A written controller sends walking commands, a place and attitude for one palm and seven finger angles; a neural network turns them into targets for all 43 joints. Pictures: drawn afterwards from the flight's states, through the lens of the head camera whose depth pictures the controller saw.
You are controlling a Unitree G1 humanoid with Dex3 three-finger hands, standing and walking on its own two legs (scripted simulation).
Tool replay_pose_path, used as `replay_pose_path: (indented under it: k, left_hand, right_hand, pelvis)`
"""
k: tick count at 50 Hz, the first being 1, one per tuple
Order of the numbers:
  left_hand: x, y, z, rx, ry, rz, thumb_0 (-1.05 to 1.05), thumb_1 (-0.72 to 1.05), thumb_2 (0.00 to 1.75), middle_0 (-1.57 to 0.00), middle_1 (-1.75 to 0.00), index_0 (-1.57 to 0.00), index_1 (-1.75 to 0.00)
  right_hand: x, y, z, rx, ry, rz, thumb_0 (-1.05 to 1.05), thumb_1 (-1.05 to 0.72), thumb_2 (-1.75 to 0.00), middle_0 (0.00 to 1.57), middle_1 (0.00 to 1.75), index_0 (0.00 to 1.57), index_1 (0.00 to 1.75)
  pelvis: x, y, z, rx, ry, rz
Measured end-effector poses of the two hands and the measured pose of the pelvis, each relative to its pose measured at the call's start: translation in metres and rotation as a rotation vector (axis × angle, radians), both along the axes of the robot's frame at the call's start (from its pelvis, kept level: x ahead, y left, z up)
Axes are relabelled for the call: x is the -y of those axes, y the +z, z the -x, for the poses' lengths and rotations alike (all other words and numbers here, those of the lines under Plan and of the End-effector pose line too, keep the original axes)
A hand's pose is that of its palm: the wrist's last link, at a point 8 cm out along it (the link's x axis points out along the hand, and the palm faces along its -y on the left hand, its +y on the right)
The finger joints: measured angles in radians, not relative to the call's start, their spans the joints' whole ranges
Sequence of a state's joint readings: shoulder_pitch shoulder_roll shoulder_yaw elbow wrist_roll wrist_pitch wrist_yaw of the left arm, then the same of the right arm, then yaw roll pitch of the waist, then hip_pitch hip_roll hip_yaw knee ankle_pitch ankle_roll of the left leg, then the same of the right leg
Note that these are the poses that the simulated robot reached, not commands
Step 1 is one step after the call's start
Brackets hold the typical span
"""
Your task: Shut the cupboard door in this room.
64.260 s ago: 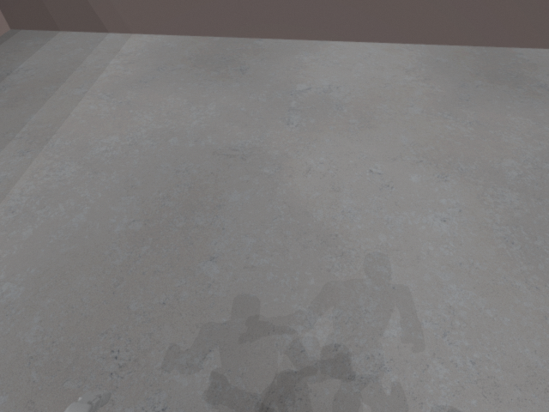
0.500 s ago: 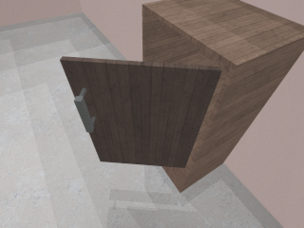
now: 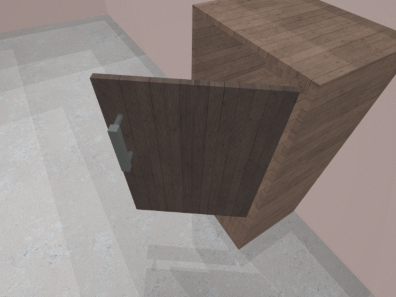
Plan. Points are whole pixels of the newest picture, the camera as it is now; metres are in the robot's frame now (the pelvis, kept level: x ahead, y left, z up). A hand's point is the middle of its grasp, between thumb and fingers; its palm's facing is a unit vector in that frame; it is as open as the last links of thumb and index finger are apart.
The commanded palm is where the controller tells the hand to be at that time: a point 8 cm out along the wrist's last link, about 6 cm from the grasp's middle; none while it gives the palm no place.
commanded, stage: look again from close up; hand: left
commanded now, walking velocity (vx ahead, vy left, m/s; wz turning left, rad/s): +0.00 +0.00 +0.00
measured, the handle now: (123, 144) +0.45 +0.22 +0.02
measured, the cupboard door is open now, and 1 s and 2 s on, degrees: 54 54 54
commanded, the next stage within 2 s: raise the hand and make a fist in 0.08 s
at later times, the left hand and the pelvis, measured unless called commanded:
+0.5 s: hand (116, 276) +0.16 +0.17 -0.02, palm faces -0.01 -1.00 +0.01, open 6.7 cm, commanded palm +0.09 +0.23 -0.05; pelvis -0.06 +0.00 -0.05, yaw +1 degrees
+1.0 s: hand (103, 284) +0.15 +0.19 -0.03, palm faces +0.03 -1.00 +0.01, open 4.2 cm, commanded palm +0.11 +0.24 -0.02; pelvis -0.07 +0.01 -0.08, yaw +1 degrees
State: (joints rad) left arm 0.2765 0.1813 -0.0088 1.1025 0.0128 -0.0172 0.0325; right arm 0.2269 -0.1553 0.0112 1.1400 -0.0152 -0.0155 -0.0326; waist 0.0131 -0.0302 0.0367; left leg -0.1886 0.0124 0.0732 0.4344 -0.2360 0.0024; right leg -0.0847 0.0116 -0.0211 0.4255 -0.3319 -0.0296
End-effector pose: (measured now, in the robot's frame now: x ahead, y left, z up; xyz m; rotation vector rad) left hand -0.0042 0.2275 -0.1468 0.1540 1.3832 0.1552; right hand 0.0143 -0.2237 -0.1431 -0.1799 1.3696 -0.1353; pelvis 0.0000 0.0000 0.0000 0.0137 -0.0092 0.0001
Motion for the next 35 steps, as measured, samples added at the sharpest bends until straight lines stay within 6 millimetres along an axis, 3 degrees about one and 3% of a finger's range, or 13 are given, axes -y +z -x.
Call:
replay_pose_path:
  k: [10, 12, 15, 18, 21, 24, 27, 30, 32, 35]
  left_hand:
    - [-0.011, 0.001, -0.003, 0.015, -0.008, -0.014, 0.01, 0.91, 0.90, -0.20, -0.29, -0.20, -0.30]
    - [-0.021, 0.019, -0.030, 0.209, 0.075, -0.030, 0.01, 0.91, 0.90, -0.20, -0.30, -0.20, -0.30]
    - [-0.028, 0.079, -0.091, 0.641, 0.077, -0.085, 0.02, 0.91, 0.90, -0.21, -0.31, -0.21, -0.31]
    - [-0.021, 0.132, -0.145, 1.006, 0.028, -0.079, 0.02, 0.91, 0.90, -0.23, -0.33, -0.23, -0.34]
    - [-0.009, 0.152, -0.168, 1.256, -0.037, 0.012, 0.01, 0.91, 0.90, -0.26, -0.37, -0.26, -0.38]
    - [0.005, 0.138, -0.155, 1.390, -0.129, 0.138, 0.01, 0.91, 0.90, -0.30, -0.42, -0.31, -0.43]
    - [0.009, 0.101, -0.117, 1.355, -0.159, 0.204, 0.01, 0.91, 0.90, -0.35, -0.47, -0.36, -0.48]
    - [-0.003, 0.071, -0.077, 1.260, -0.106, 0.171, 0.01, 0.90, 0.90, -0.41, -0.53, -0.42, -0.54]
    - [-0.014, 0.068, -0.059, 1.257, -0.072, 0.103, 0.02, 0.90, 0.90, -0.45, -0.57, -0.45, -0.58]
    - [-0.022, 0.091, -0.056, 1.387, -0.077, 0.019, 0.02, 0.90, 0.90, -0.50, -0.63, -0.50, -0.64]
  right_hand:
    - [-0.006, 0.000, 0.004, -0.004, -0.001, -0.002, 0.01, -0.91, -0.90, 0.20, 0.30, 0.20, 0.30]
    - [-0.003, 0.005, -0.004, 0.114, 0.002, 0.033, 0.01, -0.91, -0.90, 0.20, 0.30, 0.20, 0.30]
    - [0.003, 0.014, -0.025, 0.344, 0.012, 0.049, 0.01, -0.91, -0.90, 0.20, 0.30, 0.20, 0.30]
    - [0.011, 0.018, -0.052, 0.525, 0.041, 0.036, 0.01, -0.91, -0.90, 0.20, 0.30, 0.20, 0.30]
    - [0.018, 0.023, -0.078, 0.656, 0.070, 0.038, 0.01, -0.91, -0.90, 0.20, 0.30, 0.20, 0.30]
    - [0.025, 0.030, -0.098, 0.747, 0.117, 0.050, 0.01, -0.91, -0.90, 0.20, 0.30, 0.20, 0.30]
    - [0.030, 0.032, -0.115, 0.811, 0.178, 0.073, 0.01, -0.91, -0.90, 0.20, 0.30, 0.20, 0.30]
    - [0.031, 0.027, -0.127, 0.855, 0.232, 0.090, 0.01, -0.91, -0.90, 0.20, 0.30, 0.20, 0.30]
    - [0.026, 0.020, -0.132, 0.875, 0.259, 0.090, 0.01, -0.91, -0.90, 0.20, 0.30, 0.20, 0.30]
    - [0.014, 0.006, -0.133, 0.886, 0.281, 0.070, 0.01, -0.91, -0.90, 0.20, 0.30, 0.20, 0.30]
  pelvis:
    - [-0.007, 0.000, 0.004, -0.003, 0.003, 0.007]
    - [-0.008, -0.003, 0.010, 0.002, 0.002, 0.008]
    - [-0.010, -0.007, 0.014, -0.002, 0.019, -0.010]
    - [-0.010, -0.017, 0.023, -0.039, 0.046, -0.015]
    - [-0.006, -0.029, 0.038, -0.096, 0.037, -0.005]
    - [0.002, -0.048, 0.052, -0.153, 0.022, -0.014]
    - [0.008, -0.068, 0.065, -0.181, 0.025, -0.010]
    - [0.011, -0.086, 0.075, -0.194, 0.039, 0.009]
    - [0.012, -0.096, 0.081, -0.198, 0.051, 0.026]
    - [0.012, -0.106, 0.088, -0.198, 0.062, 0.049]
